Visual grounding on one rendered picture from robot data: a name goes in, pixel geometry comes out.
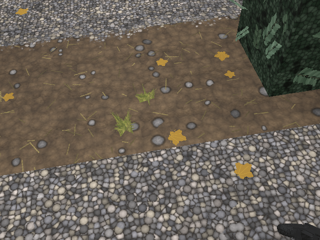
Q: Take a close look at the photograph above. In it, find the right robot hand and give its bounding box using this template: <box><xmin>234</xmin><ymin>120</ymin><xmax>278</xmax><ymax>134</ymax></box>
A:
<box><xmin>277</xmin><ymin>223</ymin><xmax>320</xmax><ymax>240</ymax></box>

